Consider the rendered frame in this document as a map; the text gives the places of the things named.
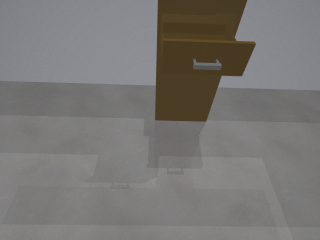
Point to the handle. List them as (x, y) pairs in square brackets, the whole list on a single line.
[(206, 66)]

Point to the cabinet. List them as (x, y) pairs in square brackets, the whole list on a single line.
[(186, 97)]

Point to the drawer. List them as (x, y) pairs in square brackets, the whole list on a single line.
[(181, 42)]

